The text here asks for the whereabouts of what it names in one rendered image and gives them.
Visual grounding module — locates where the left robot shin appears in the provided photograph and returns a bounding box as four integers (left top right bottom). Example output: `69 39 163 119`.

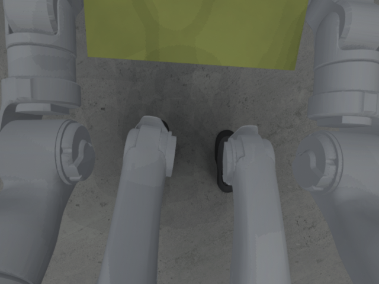
123 116 168 160

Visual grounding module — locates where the robot left thigh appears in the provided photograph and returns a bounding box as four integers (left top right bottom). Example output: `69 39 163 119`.
96 125 176 284

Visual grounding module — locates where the left robot upper arm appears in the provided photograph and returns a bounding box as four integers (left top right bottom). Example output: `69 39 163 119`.
0 120 95 284

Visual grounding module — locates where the right robot upper arm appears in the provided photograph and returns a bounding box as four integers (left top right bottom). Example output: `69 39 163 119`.
292 130 379 284

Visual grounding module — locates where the carton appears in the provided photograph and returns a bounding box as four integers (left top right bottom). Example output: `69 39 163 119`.
83 0 309 70

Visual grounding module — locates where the left robot forearm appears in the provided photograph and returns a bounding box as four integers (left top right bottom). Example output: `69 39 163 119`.
0 0 84 132

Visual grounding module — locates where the right robot forearm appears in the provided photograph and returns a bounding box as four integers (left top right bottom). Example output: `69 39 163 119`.
305 0 379 136

